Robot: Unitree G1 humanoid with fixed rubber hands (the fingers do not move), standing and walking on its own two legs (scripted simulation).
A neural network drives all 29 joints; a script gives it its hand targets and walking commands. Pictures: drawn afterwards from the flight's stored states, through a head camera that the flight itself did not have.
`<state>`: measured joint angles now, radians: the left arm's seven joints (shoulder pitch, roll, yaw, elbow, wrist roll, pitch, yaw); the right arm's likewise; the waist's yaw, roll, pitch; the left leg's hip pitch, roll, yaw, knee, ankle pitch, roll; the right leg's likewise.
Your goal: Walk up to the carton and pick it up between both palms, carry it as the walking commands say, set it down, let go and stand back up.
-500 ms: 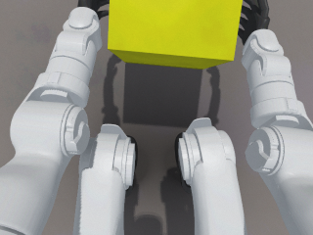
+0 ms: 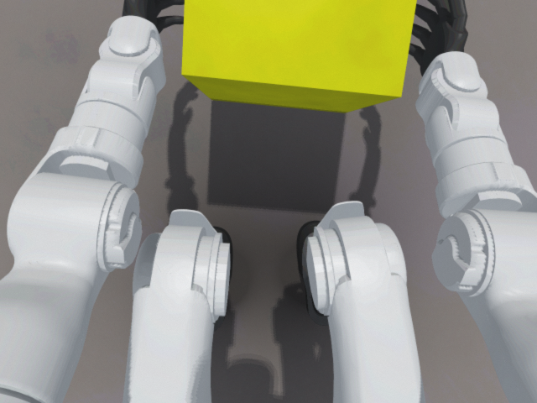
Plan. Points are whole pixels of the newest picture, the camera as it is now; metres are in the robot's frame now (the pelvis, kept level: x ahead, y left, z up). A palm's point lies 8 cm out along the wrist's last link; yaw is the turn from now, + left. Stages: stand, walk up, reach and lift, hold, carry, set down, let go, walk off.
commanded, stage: set down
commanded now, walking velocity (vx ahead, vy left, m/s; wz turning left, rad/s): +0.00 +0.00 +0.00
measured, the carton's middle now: (290, 36) +0.54 -0.05 -0.25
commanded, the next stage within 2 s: let go in 1.78 s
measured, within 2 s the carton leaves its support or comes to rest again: neither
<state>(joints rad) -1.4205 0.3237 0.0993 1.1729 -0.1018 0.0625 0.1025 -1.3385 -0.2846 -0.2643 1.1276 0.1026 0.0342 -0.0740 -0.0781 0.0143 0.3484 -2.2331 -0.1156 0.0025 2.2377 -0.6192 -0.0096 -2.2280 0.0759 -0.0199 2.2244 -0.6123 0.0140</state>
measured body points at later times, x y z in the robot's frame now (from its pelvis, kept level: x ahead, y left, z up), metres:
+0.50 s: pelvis +0.00 +0.00 +0.00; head +0.36 -0.01 +0.27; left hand +0.56 +0.16 -0.17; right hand +0.51 -0.26 -0.16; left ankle +0.10 +0.11 -0.33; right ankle +0.11 -0.11 -0.33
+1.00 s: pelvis +0.01 +0.00 +0.11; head +0.34 -0.02 +0.41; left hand +0.57 +0.17 -0.01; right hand +0.52 -0.27 -0.01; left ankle +0.10 +0.11 -0.33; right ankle +0.10 -0.11 -0.33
